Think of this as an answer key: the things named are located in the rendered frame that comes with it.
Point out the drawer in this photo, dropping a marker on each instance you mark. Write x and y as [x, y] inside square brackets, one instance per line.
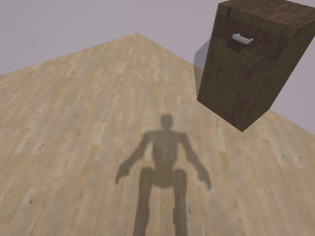
[264, 43]

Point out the cabinet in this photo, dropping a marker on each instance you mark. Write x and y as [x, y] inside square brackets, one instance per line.
[240, 85]

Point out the handle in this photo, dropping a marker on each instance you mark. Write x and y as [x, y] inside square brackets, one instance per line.
[241, 38]

